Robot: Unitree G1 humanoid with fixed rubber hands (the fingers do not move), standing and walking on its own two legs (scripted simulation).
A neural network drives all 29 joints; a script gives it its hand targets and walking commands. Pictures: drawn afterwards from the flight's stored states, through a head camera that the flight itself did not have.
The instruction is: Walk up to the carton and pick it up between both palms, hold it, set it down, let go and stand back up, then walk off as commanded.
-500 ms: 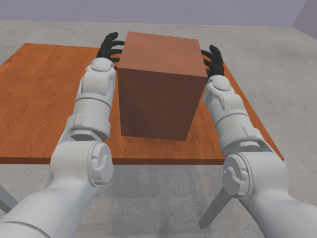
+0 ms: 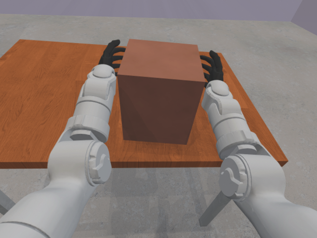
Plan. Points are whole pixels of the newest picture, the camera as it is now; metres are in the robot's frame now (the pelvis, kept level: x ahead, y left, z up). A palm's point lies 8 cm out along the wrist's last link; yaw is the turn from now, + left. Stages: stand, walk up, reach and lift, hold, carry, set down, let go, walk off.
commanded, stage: set down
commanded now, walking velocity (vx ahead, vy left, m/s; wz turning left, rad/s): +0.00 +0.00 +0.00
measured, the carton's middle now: (159, 94) +0.43 -0.02 +0.16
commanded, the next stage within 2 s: none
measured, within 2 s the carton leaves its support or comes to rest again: rests again in 1.14 s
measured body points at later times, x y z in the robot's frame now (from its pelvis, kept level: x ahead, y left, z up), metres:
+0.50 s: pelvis +0.00 +0.01 +0.00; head -0.01 +0.05 +0.45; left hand +0.47 +0.11 +0.19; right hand +0.42 -0.15 +0.19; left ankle -0.01 +0.07 -0.74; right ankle +0.03 -0.13 -0.74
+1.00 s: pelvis +0.01 +0.01 +0.00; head +0.01 +0.06 +0.45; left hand +0.49 +0.11 +0.17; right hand +0.42 -0.15 +0.17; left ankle -0.01 +0.07 -0.74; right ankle +0.03 -0.13 -0.74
